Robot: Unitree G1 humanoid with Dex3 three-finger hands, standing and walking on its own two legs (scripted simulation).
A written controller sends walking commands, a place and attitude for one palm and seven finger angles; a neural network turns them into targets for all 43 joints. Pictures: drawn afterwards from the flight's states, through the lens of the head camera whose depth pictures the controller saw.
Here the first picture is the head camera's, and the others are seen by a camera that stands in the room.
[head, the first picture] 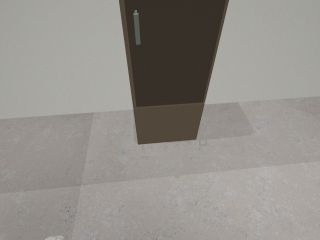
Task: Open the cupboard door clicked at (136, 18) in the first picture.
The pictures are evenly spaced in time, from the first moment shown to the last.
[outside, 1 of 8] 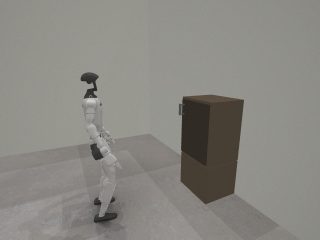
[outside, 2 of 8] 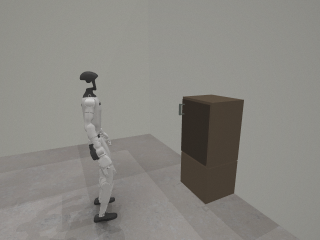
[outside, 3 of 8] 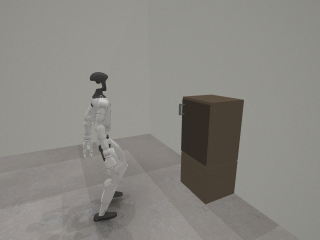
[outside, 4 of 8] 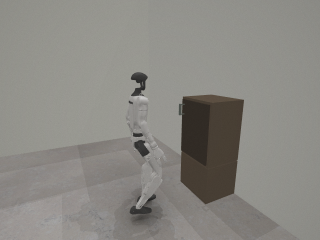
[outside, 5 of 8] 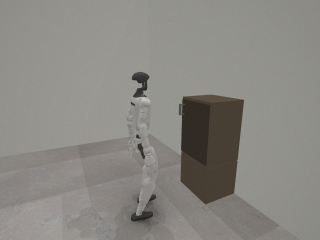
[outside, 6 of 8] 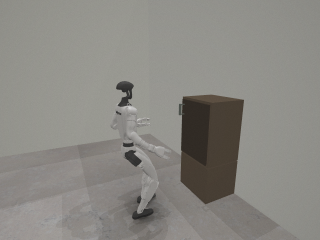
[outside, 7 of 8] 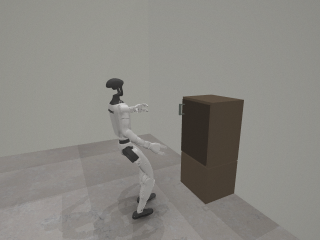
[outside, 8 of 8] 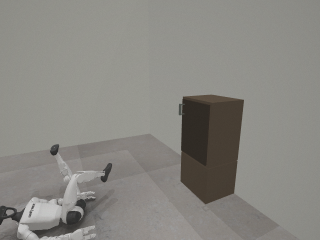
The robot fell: yes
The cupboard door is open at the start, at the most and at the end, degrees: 0 0 0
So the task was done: no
